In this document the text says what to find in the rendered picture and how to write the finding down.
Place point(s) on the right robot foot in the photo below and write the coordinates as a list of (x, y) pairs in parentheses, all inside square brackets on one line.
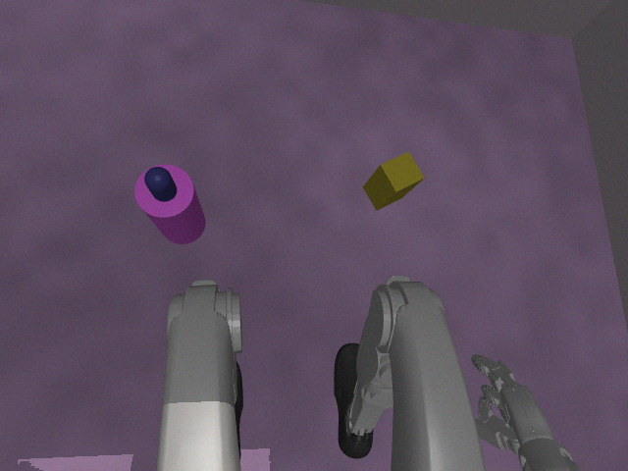
[(345, 377)]

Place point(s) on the right robot hand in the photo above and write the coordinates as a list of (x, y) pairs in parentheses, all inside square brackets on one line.
[(516, 405)]

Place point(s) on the right robot arm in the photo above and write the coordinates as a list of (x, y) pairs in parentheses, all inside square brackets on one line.
[(545, 455)]

